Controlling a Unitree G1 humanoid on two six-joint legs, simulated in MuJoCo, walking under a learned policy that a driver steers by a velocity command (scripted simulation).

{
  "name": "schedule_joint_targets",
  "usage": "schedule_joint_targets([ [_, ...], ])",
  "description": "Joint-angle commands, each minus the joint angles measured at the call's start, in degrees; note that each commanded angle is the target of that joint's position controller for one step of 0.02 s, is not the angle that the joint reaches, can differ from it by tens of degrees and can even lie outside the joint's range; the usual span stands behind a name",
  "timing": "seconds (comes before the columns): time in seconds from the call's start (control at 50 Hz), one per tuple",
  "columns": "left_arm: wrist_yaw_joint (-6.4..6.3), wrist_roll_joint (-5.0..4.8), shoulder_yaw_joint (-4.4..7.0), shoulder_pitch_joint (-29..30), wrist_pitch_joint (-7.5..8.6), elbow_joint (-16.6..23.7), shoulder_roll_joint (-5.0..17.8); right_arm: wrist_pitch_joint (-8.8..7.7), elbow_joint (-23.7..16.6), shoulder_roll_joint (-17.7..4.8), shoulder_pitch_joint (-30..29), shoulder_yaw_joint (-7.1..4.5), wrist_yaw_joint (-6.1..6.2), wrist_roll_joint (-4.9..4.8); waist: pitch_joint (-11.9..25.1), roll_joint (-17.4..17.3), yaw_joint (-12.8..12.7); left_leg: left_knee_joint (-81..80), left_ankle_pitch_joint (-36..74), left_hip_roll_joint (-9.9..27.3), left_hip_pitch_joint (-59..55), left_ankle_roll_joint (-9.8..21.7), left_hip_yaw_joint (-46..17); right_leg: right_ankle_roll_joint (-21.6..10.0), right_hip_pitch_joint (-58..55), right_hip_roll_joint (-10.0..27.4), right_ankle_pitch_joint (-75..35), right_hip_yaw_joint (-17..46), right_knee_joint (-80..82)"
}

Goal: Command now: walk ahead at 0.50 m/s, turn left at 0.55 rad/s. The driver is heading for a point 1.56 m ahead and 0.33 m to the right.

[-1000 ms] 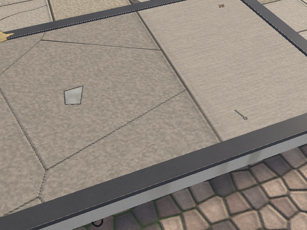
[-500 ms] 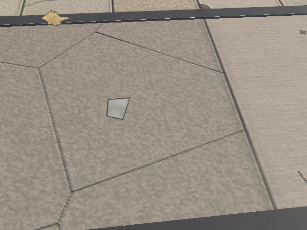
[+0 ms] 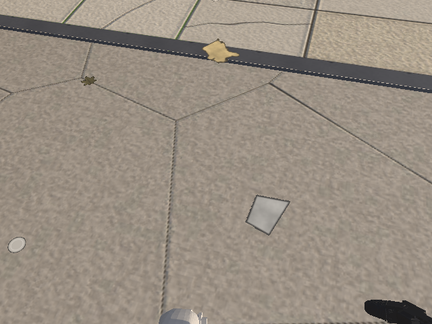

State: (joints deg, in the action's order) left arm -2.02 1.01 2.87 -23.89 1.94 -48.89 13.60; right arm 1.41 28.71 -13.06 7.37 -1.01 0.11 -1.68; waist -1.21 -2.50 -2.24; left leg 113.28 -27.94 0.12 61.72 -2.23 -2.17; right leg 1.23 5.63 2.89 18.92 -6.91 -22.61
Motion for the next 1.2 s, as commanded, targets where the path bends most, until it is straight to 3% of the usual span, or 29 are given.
schedule_joint_targets([
  [0.02, -0.92, -0.34, 0.16, 4.1, 0.41, 2.0, 5.5, -0.93, -10.0, 2.3, -7.1, 2.68, -0.34, 1.18, -5.9, 6.6, 4.0, -8.1, 6.3, 3.9, 9.4, 0.0, -0.4, -8.2, 6.6, 11.3, -9.5, 5.2, 13.0],
  [0.06, -1.84, -0.57, 0.64, 2.8, 0.28, 1.5, 8.2, -2.13, -11.3, 1.3, -10.7, 3.38, -1.76, 2.12, -2.9, 5.4, 2.5, -30.3, 11.7, 4.4, -8.6, -0.2, 8.1, -10.2, 14.1, 9.0, -14.4, 1.5, 18.6],
  [0.08, -2.01, -1.80, 1.46, -0.7, 0.21, 0.1, 11.2, -2.59, -13.0, 3.2, -13.9, 3.82, -2.19, 1.09, -0.5, 8.3, 1.2, -40.1, 8.3, 4.5, -19.4, 1.5, 9.8, -11.1, 13.7, 11.6, -20.2, 2.7, 24.4],
  [0.1, -1.51, -2.36, 1.56, -1.5, 0.69, -1.1, 13.5, -2.99, -11.3, 1.6, -11.8, 2.63, -2.24, 1.18, 3.5, 10.5, 2.6, -40.8, 3.8, 0.5, -28.0, 4.2, 14.6, -12.1, 8.4, 13.3, -44.9, 1.7, 21.9],
  [0.14, -1.03, -1.99, 2.27, -1.7, 0.21, -2.1, 17.6, -2.97, -7.6, -3.2, -0.6, -0.07, -2.39, 0.19, 12.5, 15.6, 9.6, -47.7, 2.2, -4.1, -33.2, 9.2, 14.3, -10.6, -9.4, 15.0, -93.7, -0.4, 5.0],
  [0.16, -0.55, -2.56, 2.46, 0.5, -0.03, -1.6, 18.2, -2.83, -5.6, -7.3, 8.3, -1.79, -2.61, -0.16, 16.6, 16.7, 14.9, -61.1, 8.6, -5.6, -41.9, 11.5, 10.6, -9.0, -12.7, 14.6, -99.0, -0.1, -5.8],
  [0.18, -0.57, -2.69, 2.17, 0.1, 0.60, 0.1, 16.3, -2.10, -2.6, -12.3, 16.2, -3.99, -2.35, 0.37, 21.3, 12.4, 16.9, -66.5, 14.2, -1.7, -58.7, 13.6, -4.6, -7.2, -1.8, 13.4, -80.8, 3.5, -21.9],
  [0.2, 1.55, 0.20, -0.29, -4.1, 2.30, 3.1, 5.3, -2.19, 2.0, -19.2, 18.1, -5.35, -2.08, 0.56, 27.3, -19.0, 8.8, -86.1, 10.4, 14.1, -71.2, 22.4, -43.7, -3.2, 21.5, -3.1, -5.4, 6.6, -47.3],
  [0.22, 4.10, -0.39, 1.52, -5.1, 4.58, -0.5, 8.9, -2.97, 1.8, -12.3, 18.2, -3.51, -1.34, 2.41, 31.9, -7.8, 9.9, -92.9, 6.8, 19.3, -70.5, 22.2, -56.1, -3.8, 25.9, -4.9, -1.1, 21.4, -67.0],
  [0.24, 4.71, -3.11, 2.30, 2.5, 4.74, 3.0, 8.6, -4.18, 3.2, -9.7, 14.4, -2.22, -2.02, 2.27, 20.3, -4.0, 8.2, -93.6, 5.3, 19.6, -61.8, 20.1, -48.6, -4.2, 32.9, -4.2, -0.7, 19.0, -74.9],
  [0.26, 3.93, -3.25, 0.98, 8.2, 4.54, 5.9, 5.5, -5.16, 6.0, -7.6, 13.8, -1.90, -2.62, 1.13, 8.8, 1.4, 7.4, -92.8, 8.0, 17.9, -53.3, 17.7, -38.0, -5.4, 37.3, -2.2, 0.7, 15.2, -77.2],
  [0.28, 3.15, -2.76, -0.04, 9.8, 4.31, 7.0, 2.4, -5.77, 8.1, -5.0, 11.5, -1.52, -2.92, 1.97, 3.7, 3.7, 4.7, -91.1, 13.2, 15.9, -45.7, 15.5, -28.1, -6.5, 38.0, -0.3, -1.9, 15.3, -77.3],
  [0.32, 2.89, -3.62, -0.74, 6.5, 2.77, 7.1, 1.3, -6.58, 11.4, 1.6, 9.2, -0.30, -3.49, 2.92, 0.9, 0.5, 0.4, -92.4, 17.2, 10.9, -40.3, 12.2, -13.4, -8.0, 35.6, 0.6, -6.7, 17.5, -72.7],
  [0.36, 2.18, -3.45, -0.75, 5.5, 1.32, 7.4, 2.6, -7.31, 12.6, 0.1, 7.7, -0.93, -2.94, 2.05, -0.4, 0.0, -1.2, -97.4, 21.0, 9.7, -41.5, 12.6, -6.0, -6.0, 36.1, 0.4, -9.3, 16.9, -61.7],
  [0.48, 3.19, -2.54, -0.02, 15.2, 0.70, 10.7, 3.5, -8.48, 16.4, -4.7, 13.0, -1.99, 0.15, 3.26, 0.5, -1.8, 2.6, -104.0, 35.7, 8.9, -51.1, 8.9, 5.4, -3.6, 39.8, -0.1, -23.0, 12.2, -39.2],
  [0.62, 5.71, -2.66, -0.46, 26.9, 0.97, 15.8, 1.6, -7.14, 18.6, -8.9, 16.3, -3.04, 1.19, 1.97, -4.0, -0.1, 8.1, -104.7, 39.3, 14.9, -67.6, 8.0, 8.7, -4.3, 42.4, 0.9, -22.4, 6.0, -16.4],
  [0.7, 6.78, -2.24, 0.47, 25.6, 0.76, 17.3, 3.6, -5.60, 18.6, -11.7, 15.4, -3.94, 1.65, 1.38, -0.9, -4.0, 5.7, -94.6, 70.5, 15.3, -72.2, 7.6, 12.8, -7.2, 32.4, -3.8, -13.7, -0.6, -12.2],
  [0.74, 6.49, -2.42, 2.12, 17.1, 0.24, 15.9, 6.8, -4.63, 17.9, -13.9, 14.0, -4.77, 2.19, 1.26, 3.7, -6.1, 0.8, -82.5, 83.4, 15.2, -72.5, 7.3, 13.0, -9.6, 22.0, -7.0, -9.4, -1.8, -10.6],
  [0.76, 5.70, -2.29, 3.85, 8.6, 0.15, 14.1, 10.0, -4.53, 17.3, -14.3, 12.5, -4.96, 2.21, 0.83, 7.5, -4.6, -4.1, -71.3, 80.1, 13.2, -67.2, 6.1, 13.8, -11.8, 9.0, -8.2, -13.9, -0.3, -5.2],
  [0.78, 4.40, -1.74, 5.20, 0.2, -0.44, 12.2, 13.7, -5.28, 15.8, -12.8, 12.3, -4.34, 2.24, 1.48, 12.7, 0.8, -7.4, -54.7, 57.0, 10.3, -50.7, 4.8, 12.5, -15.0, -10.8, -1.0, -14.7, 11.6, -6.2],
  [0.8, 3.95, -1.92, 5.63, 2.7, 0.19, 13.7, 17.5, -6.99, 12.6, -3.8, 16.4, -1.48, 1.00, 2.45, 18.2, 17.6, -0.9, -30.0, -0.4, -3.9, -23.5, 0.7, 7.6, -28.1, -30.4, 15.1, -10.4, 45.7, -1.3],
  [0.82, 3.72, -1.80, 4.43, 2.0, 0.68, 13.7, 12.8, -9.47, 11.6, -8.7, 12.1, -2.39, -0.23, 1.15, 23.2, 10.2, -4.0, -24.9, -0.9, -1.9, -19.0, 1.9, -5.7, -28.1, -29.1, 16.1, -4.7, 51.8, 4.7],
  [0.84, 3.51, -1.65, 3.57, 3.6, 1.14, 14.0, 9.8, -10.47, 9.3, -10.1, 6.8, -2.62, -0.66, -0.71, 15.4, 6.9, -3.9, -28.0, 4.1, 1.2, -17.6, 3.2, -5.9, -24.2, -22.0, 13.4, -6.7, 42.0, 5.4],
  [0.86, 3.78, -1.79, 3.19, 6.4, 1.60, 14.0, 8.8, -10.95, 8.4, -9.2, 5.0, -2.30, -0.39, -0.09, 8.9, 1.6, -0.9, -33.4, 6.5, 2.9, -17.9, 3.3, -4.6, -22.2, -13.1, 10.7, -13.0, 35.7, 6.7],
  [0.88, 3.71, -1.84, 2.71, 8.8, 1.96, 14.6, 7.3, -10.62, 8.5, -9.9, 4.8, -2.73, -0.01, 1.23, 6.7, 0.0, 0.9, -38.2, 8.3, 4.7, -19.9, 2.7, -4.2, -20.8, -7.8, 8.5, -18.1, 31.2, 7.2],
  [0.96, 2.46, -1.77, 2.65, 10.1, 2.11, 14.7, 8.6, -8.31, 7.6, -8.4, 6.0, -2.69, 0.07, 2.58, 2.4, 2.1, 4.1, -48.8, 10.0, 6.6, -23.3, -1.3, -2.0, -20.5, 5.1, 5.6, -25.6, 25.9, 10.1],
  [1.04, 1.49, -2.00, 3.44, 7.9, 1.27, 13.7, 11.4, -7.99, 5.6, -4.9, -4.0, -1.12, -0.10, 2.89, 0.9, 5.2, 0.6, -70.3, 25.6, 3.1, -31.0, -3.0, 1.0, -16.1, 14.3, -0.2, -22.0, 19.1, 8.6],
  [1.14, 1.22, -2.93, 3.54, 3.3, 0.45, 12.1, 11.1, -8.74, 4.3, -8.4, -8.9, -2.52, -0.81, 1.25, 3.0, 8.2, -1.6, -83.0, 30.0, 0.2, -35.0, -1.5, -2.2, -13.1, 6.6, 2.6, -13.0, 26.9, 2.2],
  [1.2, 1.17, -2.38, 3.44, 4.9, 0.16, 12.6, 10.0, -9.35, 5.4, -10.5, -2.6, -4.31, -0.69, 1.20, 4.3, 9.9, 2.9, -86.7, 24.7, -0.1, -44.0, 2.0, -1.5, -10.5, 5.3, 2.4, -14.1, 29.9, -5.5],
])
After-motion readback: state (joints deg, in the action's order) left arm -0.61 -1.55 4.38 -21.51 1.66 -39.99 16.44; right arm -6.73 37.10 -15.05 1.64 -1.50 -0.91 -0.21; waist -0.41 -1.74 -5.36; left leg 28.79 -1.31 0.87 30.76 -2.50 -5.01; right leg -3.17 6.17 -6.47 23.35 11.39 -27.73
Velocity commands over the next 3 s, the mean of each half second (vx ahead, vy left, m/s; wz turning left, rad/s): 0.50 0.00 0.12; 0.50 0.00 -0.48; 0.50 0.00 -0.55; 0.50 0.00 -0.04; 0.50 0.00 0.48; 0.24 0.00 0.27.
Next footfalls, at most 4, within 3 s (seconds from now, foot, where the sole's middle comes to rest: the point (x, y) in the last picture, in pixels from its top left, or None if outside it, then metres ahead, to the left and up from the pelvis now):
0.16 left None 0.27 0.14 -0.66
0.78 right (263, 266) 0.60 -0.06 -0.66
1.22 left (225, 175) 0.93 0.06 -0.66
1.72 right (329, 165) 0.98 -0.30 -0.66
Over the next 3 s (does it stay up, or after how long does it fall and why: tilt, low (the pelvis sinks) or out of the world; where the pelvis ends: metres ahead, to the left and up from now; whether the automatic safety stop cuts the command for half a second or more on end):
stays up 1.47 -0.40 0.11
